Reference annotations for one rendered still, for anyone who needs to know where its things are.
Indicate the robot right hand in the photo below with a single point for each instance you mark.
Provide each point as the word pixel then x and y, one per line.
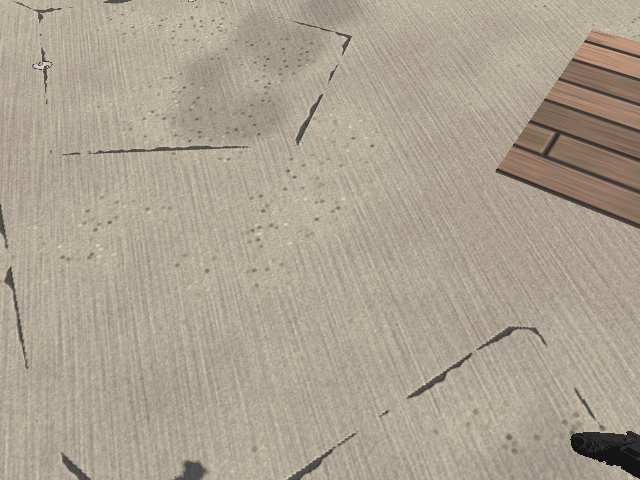
pixel 615 449

